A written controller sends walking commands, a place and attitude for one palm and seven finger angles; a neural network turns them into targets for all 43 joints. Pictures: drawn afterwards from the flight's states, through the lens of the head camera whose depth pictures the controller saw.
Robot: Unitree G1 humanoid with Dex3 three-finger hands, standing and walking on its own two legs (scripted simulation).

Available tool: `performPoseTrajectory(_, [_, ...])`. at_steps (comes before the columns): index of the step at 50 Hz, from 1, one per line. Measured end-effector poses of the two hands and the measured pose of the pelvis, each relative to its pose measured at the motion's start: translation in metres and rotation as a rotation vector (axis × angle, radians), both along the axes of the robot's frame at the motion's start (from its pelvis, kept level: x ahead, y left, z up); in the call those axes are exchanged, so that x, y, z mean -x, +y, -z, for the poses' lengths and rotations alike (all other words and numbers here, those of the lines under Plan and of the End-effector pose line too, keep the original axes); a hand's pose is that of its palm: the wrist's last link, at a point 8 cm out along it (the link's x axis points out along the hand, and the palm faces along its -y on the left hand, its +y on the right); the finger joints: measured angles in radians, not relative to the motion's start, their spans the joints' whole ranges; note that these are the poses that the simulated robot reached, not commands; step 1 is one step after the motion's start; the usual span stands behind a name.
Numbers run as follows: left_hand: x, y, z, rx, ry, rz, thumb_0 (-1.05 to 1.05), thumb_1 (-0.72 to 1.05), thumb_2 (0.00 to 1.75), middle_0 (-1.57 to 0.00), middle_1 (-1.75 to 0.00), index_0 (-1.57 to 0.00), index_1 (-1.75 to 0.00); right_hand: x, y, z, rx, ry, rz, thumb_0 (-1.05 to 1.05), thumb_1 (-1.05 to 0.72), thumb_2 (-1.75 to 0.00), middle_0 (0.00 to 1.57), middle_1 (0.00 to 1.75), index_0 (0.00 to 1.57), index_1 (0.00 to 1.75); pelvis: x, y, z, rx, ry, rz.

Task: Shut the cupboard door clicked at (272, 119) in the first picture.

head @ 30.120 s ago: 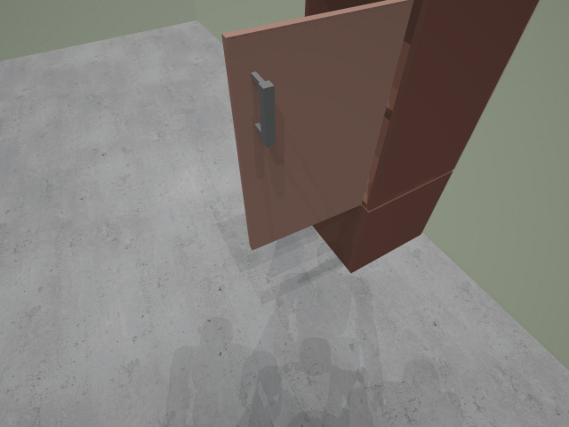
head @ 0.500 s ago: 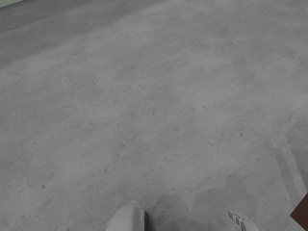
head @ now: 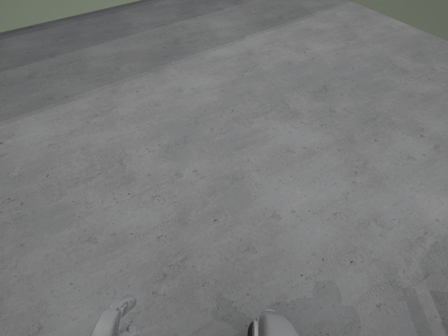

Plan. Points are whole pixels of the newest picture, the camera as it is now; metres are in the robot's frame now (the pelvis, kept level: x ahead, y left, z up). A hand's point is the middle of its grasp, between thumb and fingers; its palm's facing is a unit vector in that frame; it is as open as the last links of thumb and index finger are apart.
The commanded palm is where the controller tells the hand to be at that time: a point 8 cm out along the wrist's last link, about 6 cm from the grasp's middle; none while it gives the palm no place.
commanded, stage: walk to a spot facing it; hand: left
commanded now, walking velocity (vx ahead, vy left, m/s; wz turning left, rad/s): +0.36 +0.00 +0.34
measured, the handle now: out of the picture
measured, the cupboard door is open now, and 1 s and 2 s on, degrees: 50 50 50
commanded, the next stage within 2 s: turn to face it in 0.28 s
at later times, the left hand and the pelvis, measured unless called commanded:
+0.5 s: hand out of the picture +0.15 +0.21 -0.19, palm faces +0.27 -0.94 -0.21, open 7.3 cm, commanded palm none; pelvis +0.20 +0.02 -0.01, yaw +13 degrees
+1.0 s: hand (118, 267) +0.29 +0.24 -0.16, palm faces +0.04 -0.96 -0.27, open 7.4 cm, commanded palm none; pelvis +0.24 +0.04 -0.01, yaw -3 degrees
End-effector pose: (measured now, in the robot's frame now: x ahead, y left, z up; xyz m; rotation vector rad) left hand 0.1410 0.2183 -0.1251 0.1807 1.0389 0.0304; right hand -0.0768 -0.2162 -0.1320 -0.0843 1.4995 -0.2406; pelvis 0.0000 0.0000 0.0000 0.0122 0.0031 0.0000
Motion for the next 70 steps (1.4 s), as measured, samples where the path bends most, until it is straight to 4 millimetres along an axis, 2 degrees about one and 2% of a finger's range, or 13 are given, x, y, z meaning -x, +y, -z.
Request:
performPoseTrajectory(4, [-0.060, -0.018, 0.004, -0.014, -0.050, 0.013, 0.01, 0.91, 0.90, -0.19, -0.30, -0.20, -0.30, -0.005, -0.007, 0.010, -0.032, 0.132, 0.032, 0.00, -0.90, -0.90, 0.20, 0.30, 0.20, 0.30, -0.048, -0.015, 0.013, 0.003, 0.000, -0.021])
performPoseTrajectory(8, [-0.070, -0.022, 0.000, -0.017, -0.044, -0.052, 0.01, 0.91, 0.90, -0.20, -0.30, -0.20, -0.30, -0.053, -0.020, 0.006, -0.044, 0.148, -0.005, 0.00, -0.90, -0.90, 0.20, 0.30, 0.20, 0.30, -0.082, -0.024, 0.006, 0.008, -0.016, -0.064])
performPoseTrajectory(13, [-0.043, -0.011, -0.001, -0.034, 0.071, -0.206, 0.00, 0.93, 0.90, -0.20, -0.30, -0.21, -0.30, -0.161, -0.036, 0.001, -0.026, 0.018, -0.113, 0.01, -0.91, -0.90, 0.19, 0.30, 0.20, 0.30, -0.121, -0.025, -0.006, 0.011, -0.011, -0.136])
performPoseTrajectory(18, [-0.017, 0.014, 0.003, -0.058, 0.179, -0.305, -0.01, 0.95, 0.90, -0.20, -0.30, -0.20, -0.30, -0.285, -0.031, -0.002, -0.006, -0.138, -0.254, 0.00, -0.91, -0.90, 0.19, 0.30, 0.20, 0.30, -0.154, -0.015, -0.007, 0.022, -0.010, -0.203])
performPoseTrajectory(25, [0.006, 0.038, 0.033, -0.009, 0.316, -0.400, 0.00, 0.92, 0.90, -0.19, -0.30, -0.20, -0.30, -0.439, 0.020, -0.009, 0.038, -0.373, -0.449, 0.00, -0.91, -0.90, 0.19, 0.30, 0.19, 0.30, -0.200, 0.025, 0.012, 0.050, -0.023, -0.231])
performPoseTrajectory(29, [0.003, 0.048, 0.045, 0.010, 0.384, -0.409, 0.01, 0.92, 0.90, -0.19, -0.30, -0.20, -0.30, -0.479, 0.054, -0.012, 0.045, -0.456, -0.486, 0.00, -0.91, -0.90, 0.19, 0.30, 0.20, 0.30, -0.215, 0.042, 0.018, 0.036, -0.030, -0.204])
performPoseTrajectory(33, [-0.017, 0.054, 0.035, 0.027, 0.391, -0.374, 0.01, 0.91, 0.90, -0.19, -0.30, -0.20, -0.30, -0.486, 0.075, -0.017, 0.016, -0.478, -0.461, 0.00, -0.91, -0.90, 0.19, 0.30, 0.20, 0.30, -0.220, 0.051, 0.009, 0.039, -0.032, -0.153])
performPoseTrajectory(38, [-0.054, 0.064, 0.020, 0.011, 0.343, -0.321, 0.01, 0.91, 0.90, -0.19, -0.30, -0.20, -0.30, -0.469, 0.079, -0.012, -0.023, -0.441, -0.378, 0.00, -0.90, -0.90, 0.20, 0.30, 0.20, 0.30, -0.225, 0.055, 0.002, 0.042, -0.022, -0.098])
performPoseTrajectory(48, [-0.129, 0.068, 0.010, -0.102, 0.229, -0.178, 0.01, 0.91, 0.90, -0.19, -0.30, -0.20, -0.30, -0.398, 0.014, 0.025, -0.001, -0.274, -0.138, 0.00, -0.90, -0.90, 0.20, 0.30, 0.20, 0.30, -0.239, 0.037, 0.014, 0.005, -0.001, 0.026])
performPoseTrajectory(56, [-0.176, 0.065, -0.002, -0.116, 0.239, -0.044, 0.01, 0.91, 0.90, -0.20, -0.30, -0.20, -0.30, -0.364, -0.015, -0.003, 0.086, -0.204, -0.015, 0.01, -0.91, -0.90, 0.19, 0.30, 0.20, 0.30, -0.252, 0.039, -0.005, -0.003, 0.030, 0.118])
performPoseTrajectory(62, [-0.219, 0.075, 0.007, -0.093, 0.196, 0.034, 0.01, 0.91, 0.90, -0.20, -0.30, -0.20, -0.30, -0.366, -0.005, -0.014, 0.141, -0.226, 0.033, 0.00, -0.91, -0.90, 0.19, 0.30, 0.20, 0.30, -0.263, 0.056, -0.003, 0.010, 0.026, 0.180])
performPoseTrajectory(67, [-0.255, 0.094, 0.024, -0.071, 0.175, 0.093, 0.01, 0.91, 0.90, -0.20, -0.30, -0.20, -0.30, -0.373, 0.021, -0.017, 0.179, -0.299, 0.061, 0.00, -0.90, -0.90, 0.19, 0.30, 0.20, 0.30, -0.270, 0.080, 0.007, 0.025, 0.014, 0.246])
performPoseTrajectory(70, [-0.277, 0.098, 0.021, -0.070, 0.162, 0.148, 0.01, 0.91, 0.90, -0.20, -0.30, -0.20, -0.30, -0.365, 0.039, -0.023, 0.175, -0.311, 0.080, 0.00, -0.90, -0.90, 0.20, 0.30, 0.20, 0.30, -0.272, 0.088, 0.003, 0.036, 0.003, 0.296])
